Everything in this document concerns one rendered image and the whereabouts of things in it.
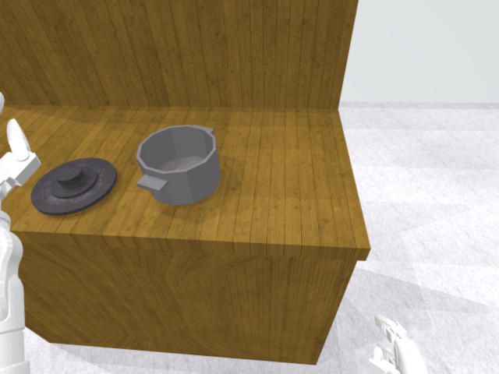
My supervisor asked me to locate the knob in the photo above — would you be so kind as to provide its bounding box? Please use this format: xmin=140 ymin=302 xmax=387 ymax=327
xmin=55 ymin=164 xmax=84 ymax=186

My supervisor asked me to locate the left robot forearm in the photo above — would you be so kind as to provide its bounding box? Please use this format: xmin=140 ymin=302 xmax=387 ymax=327
xmin=0 ymin=210 xmax=30 ymax=374

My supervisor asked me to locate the pot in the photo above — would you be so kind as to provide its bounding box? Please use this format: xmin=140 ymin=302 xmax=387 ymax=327
xmin=136 ymin=125 xmax=221 ymax=206

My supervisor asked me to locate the table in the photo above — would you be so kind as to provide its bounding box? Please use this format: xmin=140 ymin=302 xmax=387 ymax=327
xmin=0 ymin=0 xmax=371 ymax=365

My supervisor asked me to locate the lid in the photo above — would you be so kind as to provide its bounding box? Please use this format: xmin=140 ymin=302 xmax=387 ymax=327
xmin=30 ymin=157 xmax=117 ymax=216

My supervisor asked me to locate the left robot hand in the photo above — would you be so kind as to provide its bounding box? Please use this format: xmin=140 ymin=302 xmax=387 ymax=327
xmin=0 ymin=92 xmax=41 ymax=210

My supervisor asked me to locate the right robot hand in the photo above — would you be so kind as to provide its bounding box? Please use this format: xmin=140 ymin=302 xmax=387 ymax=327
xmin=369 ymin=315 xmax=429 ymax=374

